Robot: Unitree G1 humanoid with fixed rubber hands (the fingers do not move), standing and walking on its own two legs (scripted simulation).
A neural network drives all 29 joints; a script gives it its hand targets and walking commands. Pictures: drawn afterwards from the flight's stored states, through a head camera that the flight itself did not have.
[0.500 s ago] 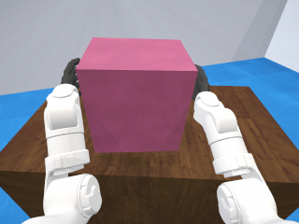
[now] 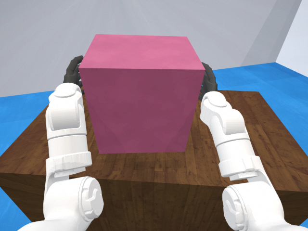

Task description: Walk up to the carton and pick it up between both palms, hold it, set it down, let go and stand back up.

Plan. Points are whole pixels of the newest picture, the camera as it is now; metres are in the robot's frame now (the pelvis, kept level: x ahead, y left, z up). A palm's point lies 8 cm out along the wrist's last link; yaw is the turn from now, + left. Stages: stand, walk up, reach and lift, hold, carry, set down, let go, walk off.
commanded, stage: hold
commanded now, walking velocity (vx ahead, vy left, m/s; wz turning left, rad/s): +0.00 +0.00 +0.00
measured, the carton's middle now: (142, 95) +0.41 +0.01 +0.22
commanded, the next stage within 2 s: none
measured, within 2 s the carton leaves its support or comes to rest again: neither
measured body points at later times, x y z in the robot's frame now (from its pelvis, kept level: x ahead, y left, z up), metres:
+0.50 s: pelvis +0.00 +0.00 +0.00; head -0.06 +0.01 +0.45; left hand +0.39 +0.17 +0.26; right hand +0.37 -0.15 +0.24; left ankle -0.03 +0.15 -0.74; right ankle +0.08 -0.12 -0.74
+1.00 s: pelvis +0.00 +0.00 +0.00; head -0.05 +0.01 +0.45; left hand +0.39 +0.17 +0.26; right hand +0.38 -0.15 +0.23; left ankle -0.03 +0.15 -0.74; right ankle +0.08 -0.12 -0.74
